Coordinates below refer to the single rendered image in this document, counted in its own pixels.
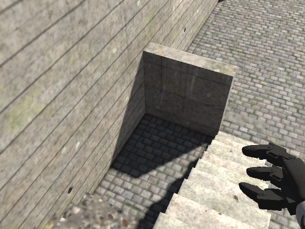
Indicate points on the right robot forearm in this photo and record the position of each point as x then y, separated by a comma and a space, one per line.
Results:
300, 214

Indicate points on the robot right hand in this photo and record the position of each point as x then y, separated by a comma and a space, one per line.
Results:
290, 178

